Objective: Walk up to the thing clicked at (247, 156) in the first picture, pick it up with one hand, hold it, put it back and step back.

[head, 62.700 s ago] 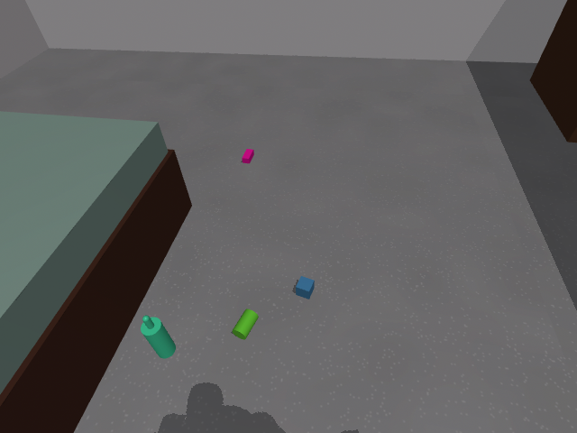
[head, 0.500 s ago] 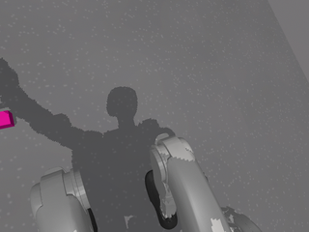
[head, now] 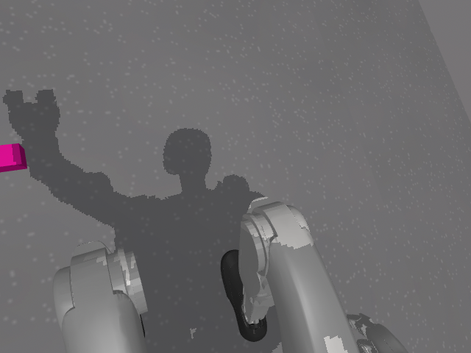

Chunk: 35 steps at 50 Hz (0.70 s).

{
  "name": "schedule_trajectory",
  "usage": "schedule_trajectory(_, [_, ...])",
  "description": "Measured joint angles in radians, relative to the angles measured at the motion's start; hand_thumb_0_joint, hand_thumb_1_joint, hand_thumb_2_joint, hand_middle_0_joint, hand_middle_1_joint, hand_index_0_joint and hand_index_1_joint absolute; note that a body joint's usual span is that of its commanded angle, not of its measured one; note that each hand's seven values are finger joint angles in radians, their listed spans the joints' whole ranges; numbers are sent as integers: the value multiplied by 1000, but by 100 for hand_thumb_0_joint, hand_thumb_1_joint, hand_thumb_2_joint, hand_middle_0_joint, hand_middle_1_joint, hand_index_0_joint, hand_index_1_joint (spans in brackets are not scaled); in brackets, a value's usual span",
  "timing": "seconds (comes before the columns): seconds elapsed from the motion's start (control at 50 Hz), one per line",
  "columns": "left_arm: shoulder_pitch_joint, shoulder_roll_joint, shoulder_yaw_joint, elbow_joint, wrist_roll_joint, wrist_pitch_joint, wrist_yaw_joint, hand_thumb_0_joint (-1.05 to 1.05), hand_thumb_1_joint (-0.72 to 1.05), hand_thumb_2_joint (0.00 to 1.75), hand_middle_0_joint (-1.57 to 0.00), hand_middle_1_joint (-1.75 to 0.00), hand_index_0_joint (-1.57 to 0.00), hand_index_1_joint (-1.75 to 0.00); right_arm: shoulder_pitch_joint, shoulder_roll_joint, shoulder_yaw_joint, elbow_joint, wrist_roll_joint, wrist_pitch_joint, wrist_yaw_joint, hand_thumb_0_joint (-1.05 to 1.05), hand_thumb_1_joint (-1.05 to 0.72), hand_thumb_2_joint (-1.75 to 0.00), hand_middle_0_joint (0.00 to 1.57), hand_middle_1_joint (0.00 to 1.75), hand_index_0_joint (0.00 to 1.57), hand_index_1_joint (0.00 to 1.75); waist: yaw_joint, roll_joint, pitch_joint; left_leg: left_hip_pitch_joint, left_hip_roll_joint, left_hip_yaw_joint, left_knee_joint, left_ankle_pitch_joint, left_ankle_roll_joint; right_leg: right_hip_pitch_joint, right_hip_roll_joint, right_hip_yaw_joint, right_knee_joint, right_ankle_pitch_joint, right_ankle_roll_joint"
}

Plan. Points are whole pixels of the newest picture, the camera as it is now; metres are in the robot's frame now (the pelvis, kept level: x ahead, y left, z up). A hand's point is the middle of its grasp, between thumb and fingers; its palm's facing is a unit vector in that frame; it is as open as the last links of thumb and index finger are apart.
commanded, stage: home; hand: left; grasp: from above
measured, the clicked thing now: out of the picture +0.51 +0.34 -0.30
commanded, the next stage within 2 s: none
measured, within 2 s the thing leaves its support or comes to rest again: neither
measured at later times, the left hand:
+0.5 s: hand out of the picture +0.44 +0.34 -0.06, palm faces -0.34 -0.44 -0.83, open 9.8 cm
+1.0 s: hand out of the picture +0.29 +0.26 +0.15, palm faces +0.07 -0.92 -0.40, open 7.4 cm
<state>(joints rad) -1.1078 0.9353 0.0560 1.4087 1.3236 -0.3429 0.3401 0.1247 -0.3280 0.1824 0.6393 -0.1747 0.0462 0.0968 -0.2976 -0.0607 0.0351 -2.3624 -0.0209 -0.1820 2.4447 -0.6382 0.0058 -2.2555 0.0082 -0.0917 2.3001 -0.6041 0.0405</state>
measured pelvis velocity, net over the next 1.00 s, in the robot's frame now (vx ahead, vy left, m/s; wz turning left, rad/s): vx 0.03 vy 0.00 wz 0.15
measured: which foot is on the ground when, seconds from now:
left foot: down 0.00-1.00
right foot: down 0.00-1.00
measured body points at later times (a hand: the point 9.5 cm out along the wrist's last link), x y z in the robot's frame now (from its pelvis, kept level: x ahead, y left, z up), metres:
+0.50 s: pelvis +0.01 +0.00 +0.06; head +0.25 +0.08 +0.43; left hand +0.46 +0.36 -0.02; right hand +0.08 -0.27 -0.05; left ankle +0.08 +0.12 -0.29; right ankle +0.13 -0.13 -0.29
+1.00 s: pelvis +0.03 +0.00 +0.25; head +0.15 +0.05 +0.68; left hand +0.28 +0.30 +0.18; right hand +0.25 -0.21 +0.17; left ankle +0.08 +0.12 -0.29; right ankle +0.12 -0.13 -0.29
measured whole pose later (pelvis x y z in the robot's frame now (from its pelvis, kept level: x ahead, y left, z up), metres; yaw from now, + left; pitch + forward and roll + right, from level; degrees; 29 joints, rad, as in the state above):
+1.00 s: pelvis +0.03 +0.00 +0.25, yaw +9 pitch +26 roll -5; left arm -0.06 0.37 0.08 0.33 0.10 0.28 0.05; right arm 0.11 -0.22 0.05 0.53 0.04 -0.06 -0.04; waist -0.08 0.02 -0.20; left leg -1.48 0.01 -0.08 1.63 -0.60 0.00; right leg -1.43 -0.02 -0.05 1.55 -0.57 0.03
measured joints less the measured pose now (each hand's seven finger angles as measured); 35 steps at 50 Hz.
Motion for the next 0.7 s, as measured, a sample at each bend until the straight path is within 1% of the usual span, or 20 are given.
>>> schedule_trajectory(0.04, [-30, -6, 1, 51, 22, 46, 42, 0, -31, 83, -26, -81, -27, -80, -5, 16, 0, -1, 1, -19, 4, 0, -90, -90, 20, 30, 20, 30, -15, 9, -14, -15, 3, 4, 0, 0, 3, -16, 2, 4, 1, 1, 0])
schedule_trajectory(0.08, [-54, -6, 10, 91, 33, 93, 67, 0, -29, 82, -28, -79, -28, -79, -4, 27, 3, -6, 4, -37, 9, 0, -90, -90, 20, 30, 20, 30, -30, 21, -23, -25, 6, 9, 0, -3, 7, -29, 4, 8, 1, 0, 3])
schedule_trajectory(0.12, [-71, 1, 22, 120, 30, 137, 75, 0, -27, 81, -28, -77, -29, -77, 1, 33, 10, -14, 10, -52, 15, 0, -90, -90, 20, 30, 20, 30, -44, 36, -26, -33, 10, 15, 0, -8, 12, -39, 6, 13, 2, -3, 9])
schedule_trajectory(0.14, [-75, 6, 30, 126, 22, 157, 71, 0, -25, 81, -28, -75, -28, -75, 6, 36, 12, -19, 14, -57, 17, 0, -90, -90, 20, 30, 20, 30, -49, 42, -26, -36, 11, 17, 0, -10, 13, -43, 8, 16, 2, -4, 12])
schedule_trajectory(0.18, [-75, 13, 45, 119, -5, 192, 47, 0, -22, 82, -28, -72, -28, -72, 20, 39, 15, -27, 23, -65, 23, 0, -90, -90, 20, 30, 20, 30, -54, 55, -23, -37, 14, 21, -1, -16, 16, -46, 9, 20, 2, -9, 19])
schedule_trajectory(0.2, [-69, 15, 54, 106, -25, 206, 29, 0, -20, 82, -27, -69, -27, -70, 28, 41, 15, -29, 28, -66, 26, 0, -90, -90, 20, 30, 20, 30, -54, 61, -22, -36, 15, 23, -3, -20, 16, -46, 9, 22, 1, -12, 22])
schedule_trajectory(0.24, [-47, 15, 71, 65, -73, 229, -20, 0, -15, 82, -26, -65, -26, -66, 47, 43, 12, -35, 38, -63, 31, 0, -89, -90, 20, 30, 20, 30, -47, 70, -19, -29, 16, 25, -9, -27, 15, -41, 9, 24, -4, -18, 27])
schedule_trajectory(0.28, [-7, 9, 86, 5, -122, 246, -83, 0, -9, 82, -25, -61, -24, -61, 66, 43, 6, -41, 46, -55, 36, 0, -89, -90, 20, 30, 21, 30, -35, 79, -18, -17, 16, 26, -19, -34, 13, -31, 6, 25, -12, -25, 28])
schedule_trajectory(0.32, [48, -6, 103, -71, -175, 258, -152, 0, -2, 82, -24, -56, -23, -57, 86, 39, -5, -46, 54, -42, 36, 0, -89, -90, 20, 30, 21, 30, -15, 90, -21, -3, 13, 27, -34, -39, 10, -17, 2, 24, -24, -33, 25])
schedule_trajectory(0.36, [119, -38, 117, -177, -248, 270, -224, 0, 6, 80, -23, -51, -22, -52, 105, 35, -24, -49, 64, -25, 35, 0, -89, -90, 20, 30, 21, 30, 14, 99, -25, 18, 10, 30, -56, -42, 7, 4, -5, 25, -41, -40, 22])
schedule_trajectory(0.38, [160, -60, 122, -243, -292, 275, -259, 0, 10, 80, -23, -49, -22, -50, 115, 33, -36, -49, 70, -16, 33, 0, -89, -90, 20, 30, 21, 30, 32, 101, -31, 32, 9, 34, -70, -43, 6, 16, -7, 27, -52, -43, 21])
schedule_trajectory(0.42, [258, -107, 132, -396, -392, 284, -325, 0, 20, 78, -22, -44, -21, -45, 128, 27, -59, -47, 85, 3, 27, 0, -90, -90, 20, 30, 21, 30, 68, 104, -52, 61, 8, 41, -104, -45, 5, 43, -13, 32, -79, -47, 20])
schedule_trajectory(0.46, [363, -152, 132, -545, -494, 293, -373, 0, 31, 78, -21, -40, -21, -40, 132, 21, -86, -43, 101, 18, 16, 1, -90, -90, 20, 30, 21, 30, 101, 106, -82, 95, 8, 50, -144, -44, 5, 73, -18, 37, -112, -50, 20])
schedule_trajectory(0.48, [409, -172, 128, -605, -539, 298, -390, 0, 38, 79, -21, -38, -21, -38, 129, 19, -100, -40, 109, 23, 9, 1, -90, -90, 20, 30, 21, 30, 116, 105, -97, 116, 9, 55, -166, -44, 6, 91, -19, 40, -130, -50, 20])
schedule_trajectory(0.54, [523, -228, 114, -730, -655, 320, -415, 0, 55, 82, -21, -34, -21, -34, 102, 14, -139, -34, 131, 31, -12, 1, -90, -90, 20, 30, 21, 30, 155, 97, -143, 184, 13, 68, -235, -40, 7, 152, -21, 47, -192, -45, 18])
schedule_trajectory(0.58, [585, -262, 102, -784, -721, 340, -413, 0, 64, 83, -21, -33, -21, -33, 78, 11, -161, -39, 143, 30, -25, 1, -90, -90, 20, 30, 21, 30, 174, 93, -172, 233, 15, 72, -283, -35, 7, 198, -23, 49, -237, -40, 14])
schedule_trajectory(0.64, [661, -308, 77, -832, -803, 370, -401, 0, 75, 86, -21, -31, -21, -31, 32, 11, -182, -52, 157, 14, -40, 1, -90, -90, 20, 30, 20, 30, 195, 90, -198, 318, 18, 78, -356, -26, 7, 280, -25, 49, -307, -30, 10])
schedule_trajectory(0.7, [729, -357, 53, -870, -878, 411, -387, 0, 81, 87, -21, -31, -21, -31, -7, 20, -190, -72, 171, -10, -54, 1, -90, -90, 20, 30, 20, 30, 208, 88, -214, 411, 21, 84, -433, -15, 6, 368, -26, 51, -381, -19, 10])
